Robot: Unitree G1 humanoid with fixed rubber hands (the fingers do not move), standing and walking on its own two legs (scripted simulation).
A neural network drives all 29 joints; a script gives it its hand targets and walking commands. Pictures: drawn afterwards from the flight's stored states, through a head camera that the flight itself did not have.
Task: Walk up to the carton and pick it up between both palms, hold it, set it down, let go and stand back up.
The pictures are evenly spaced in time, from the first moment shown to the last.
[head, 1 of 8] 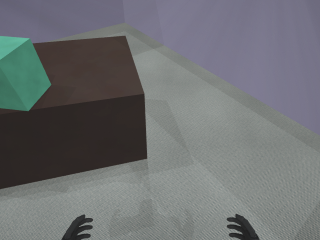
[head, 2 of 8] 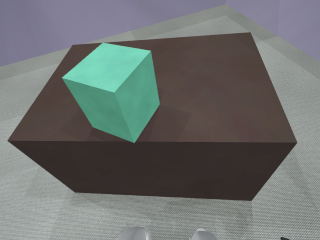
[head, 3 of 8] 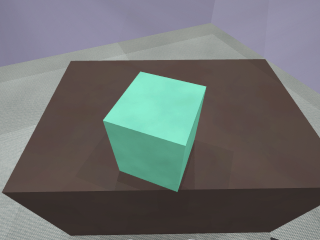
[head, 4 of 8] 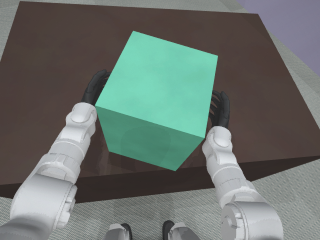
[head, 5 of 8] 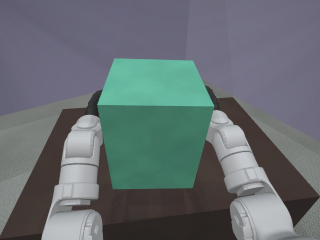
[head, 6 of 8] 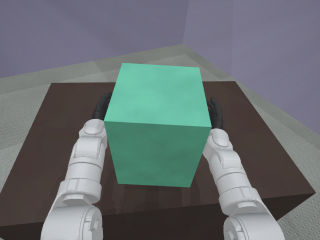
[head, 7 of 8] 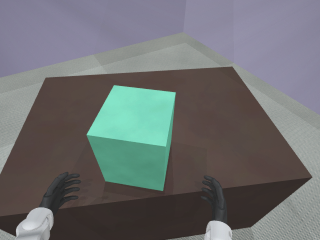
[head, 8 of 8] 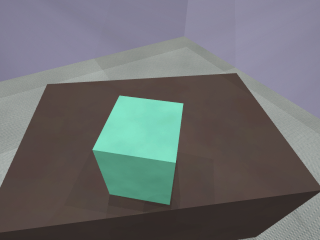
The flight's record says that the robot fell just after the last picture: no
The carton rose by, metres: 0.25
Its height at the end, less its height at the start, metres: +0.00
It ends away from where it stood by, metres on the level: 0.02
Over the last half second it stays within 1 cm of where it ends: yes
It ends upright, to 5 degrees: yes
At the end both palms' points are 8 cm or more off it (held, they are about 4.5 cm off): yes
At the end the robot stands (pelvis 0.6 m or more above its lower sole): yes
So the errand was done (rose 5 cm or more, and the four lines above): yes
